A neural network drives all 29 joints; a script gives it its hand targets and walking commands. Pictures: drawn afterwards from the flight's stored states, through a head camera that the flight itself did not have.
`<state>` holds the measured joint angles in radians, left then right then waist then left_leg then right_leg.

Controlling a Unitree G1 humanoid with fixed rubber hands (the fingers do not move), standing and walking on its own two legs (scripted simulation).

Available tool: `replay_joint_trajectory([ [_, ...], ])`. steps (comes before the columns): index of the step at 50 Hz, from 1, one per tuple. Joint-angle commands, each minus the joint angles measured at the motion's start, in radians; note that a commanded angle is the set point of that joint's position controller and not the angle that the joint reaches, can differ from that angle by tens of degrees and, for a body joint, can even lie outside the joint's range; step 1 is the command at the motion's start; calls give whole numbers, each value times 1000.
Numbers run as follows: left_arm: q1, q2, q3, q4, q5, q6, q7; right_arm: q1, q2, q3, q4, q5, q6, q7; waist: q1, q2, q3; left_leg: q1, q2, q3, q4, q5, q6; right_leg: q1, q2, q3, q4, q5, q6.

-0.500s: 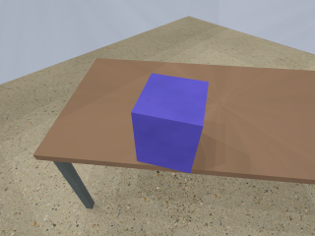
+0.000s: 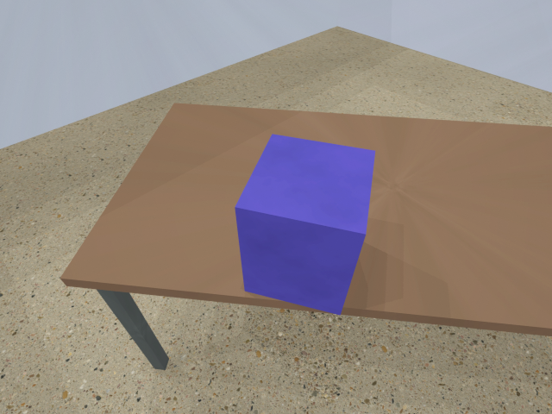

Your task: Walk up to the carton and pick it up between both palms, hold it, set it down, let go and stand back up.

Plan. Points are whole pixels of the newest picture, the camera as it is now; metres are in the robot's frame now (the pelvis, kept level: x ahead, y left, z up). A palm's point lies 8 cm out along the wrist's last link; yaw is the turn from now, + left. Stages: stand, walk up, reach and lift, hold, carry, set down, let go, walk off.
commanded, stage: stand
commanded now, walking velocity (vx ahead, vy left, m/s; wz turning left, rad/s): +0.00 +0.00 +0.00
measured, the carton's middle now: (306, 224) +0.49 -0.04 -0.02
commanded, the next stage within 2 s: none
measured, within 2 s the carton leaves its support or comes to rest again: neither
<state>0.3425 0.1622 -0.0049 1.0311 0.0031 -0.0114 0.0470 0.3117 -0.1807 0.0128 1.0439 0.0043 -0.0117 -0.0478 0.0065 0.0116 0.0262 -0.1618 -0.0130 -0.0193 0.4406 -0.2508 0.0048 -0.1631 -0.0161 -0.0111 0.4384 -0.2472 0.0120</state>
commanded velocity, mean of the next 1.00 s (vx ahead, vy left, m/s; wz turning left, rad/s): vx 0.00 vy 0.00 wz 0.00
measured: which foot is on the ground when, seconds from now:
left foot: down 0.00-1.00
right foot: down 0.00-1.00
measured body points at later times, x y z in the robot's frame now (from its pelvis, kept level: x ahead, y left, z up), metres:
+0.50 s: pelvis +0.00 +0.00 +0.00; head +0.00 -0.01 +0.45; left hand -0.01 +0.23 -0.15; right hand -0.01 -0.23 -0.16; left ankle -0.01 +0.12 -0.74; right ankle -0.01 -0.13 -0.74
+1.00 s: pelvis +0.00 -0.01 +0.00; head +0.00 -0.01 +0.45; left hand -0.02 +0.22 -0.15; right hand -0.02 -0.24 -0.16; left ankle -0.01 +0.12 -0.74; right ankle -0.01 -0.13 -0.74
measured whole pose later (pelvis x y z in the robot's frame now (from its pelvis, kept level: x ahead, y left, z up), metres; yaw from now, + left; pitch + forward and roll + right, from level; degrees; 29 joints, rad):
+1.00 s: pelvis +0.00 -0.01 +0.00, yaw +0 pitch -1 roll +0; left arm 0.35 0.15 -0.01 1.07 0.00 -0.01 0.05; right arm 0.34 -0.17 0.01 1.08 0.00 -0.01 -0.05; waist 0.01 0.01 0.03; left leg -0.17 0.00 -0.02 0.42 -0.23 -0.01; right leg -0.17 -0.01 -0.02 0.43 -0.23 0.00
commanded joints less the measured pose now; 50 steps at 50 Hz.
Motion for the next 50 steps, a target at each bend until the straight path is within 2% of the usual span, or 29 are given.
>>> replay_joint_trajectory([
  [1,87,121,23,-24,-2,-12,8,80,-124,-21,-28,-1,-10,-8,-2,-20,53,-34,107,-81,-85,195,1,-19,-84,67,-79,177,-8],
  [4,86,121,21,-21,-2,-12,9,79,-122,-20,-25,0,-10,-9,-2,1,47,-25,109,-79,-87,197,2,-15,-84,69,-78,178,-9],
  [6,81,125,20,-16,-2,-11,9,84,-121,-21,-21,1,-8,-8,-8,-23,66,-34,107,-79,-89,183,-2,-22,-86,66,-84,173,-9],
  [10,81,125,20,-11,-2,-10,10,88,-122,-20,-14,-1,-6,-8,-5,-1,59,-45,106,-81,-98,161,-3,-12,-87,71,-86,154,-8],
  [15,80,124,19,-4,-1,-9,10,86,-122,-18,-10,0,-7,-9,-3,-29,59,-35,106,-79,-101,156,-6,-10,-87,70,-93,147,-8],
  [19,84,122,19,-3,-3,-8,10,90,-116,-14,-6,-3,-7,-9,1,3,62,-49,105,-81,-108,126,-5,-3,-89,74,-98,126,-12],
  [20,85,122,19,1,-4,-7,9,85,-114,-15,-7,-2,-7,-9,1,-16,70,-48,105,-79,-110,124,-4,-17,-87,75,-100,121,-11],
  [27,81,122,17,4,-4,-9,10,102,-116,-19,4,0,-6,-9,-3,-7,79,-55,102,-76,-111,105,-9,-24,-87,76,-108,102,-7],
  [28,78,126,18,4,-4,-7,10,109,-111,-18,8,-1,-5,-7,-5,-22,82,-61,102,-77,-116,85,-11,-28,-85,74,-110,79,-8],
  [30,87,119,20,10,-1,-7,10,100,-113,-19,4,-2,-4,-8,3,-1,82,-54,102,-77,-111,85,-6,-35,-87,78,-109,76,-12],
  [32,87,122,22,10,0,-6,9,107,-111,-20,8,-3,-4,-8,-1,-4,91,-71,101,-80,-114,56,-5,-32,-86,76,-110,54,-11],
  [33,86,121,20,12,-4,-6,10,107,-107,-19,8,0,-3,-7,-2,-21,86,-77,101,-83,-119,55,-6,-39,-85,78,-113,50,-11],
  [35,86,118,19,12,-2,-6,11,105,-111,-19,5,-2,-4,-8,-1,-11,84,-64,102,-84,-114,77,-6,-37,-88,80,-110,67,-10],
  [36,84,120,18,9,-3,-6,11,106,-112,-19,4,-2,-4,-8,-1,-26,87,-71,102,-83,-117,72,-8,-41,-84,76,-112,62,-8],
  [50,97,114,20,18,-3,-8,10,111,-106,-20,8,-1,-4,-9,-1,-8,71,-52,102,-74,-108,83,-8,-38,-88,83,-112,76,-11],
])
